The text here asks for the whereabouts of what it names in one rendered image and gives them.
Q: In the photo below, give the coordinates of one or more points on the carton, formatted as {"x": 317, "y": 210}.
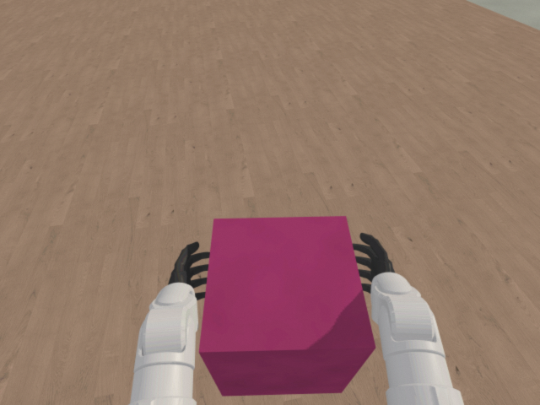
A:
{"x": 284, "y": 309}

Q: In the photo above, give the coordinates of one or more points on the robot left forearm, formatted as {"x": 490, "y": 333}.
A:
{"x": 165, "y": 357}

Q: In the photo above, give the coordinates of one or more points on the robot right forearm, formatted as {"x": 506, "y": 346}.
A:
{"x": 415, "y": 359}

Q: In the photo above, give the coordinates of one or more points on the robot left hand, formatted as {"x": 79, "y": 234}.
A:
{"x": 182, "y": 272}

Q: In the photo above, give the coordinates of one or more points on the robot right hand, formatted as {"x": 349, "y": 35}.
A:
{"x": 379, "y": 262}

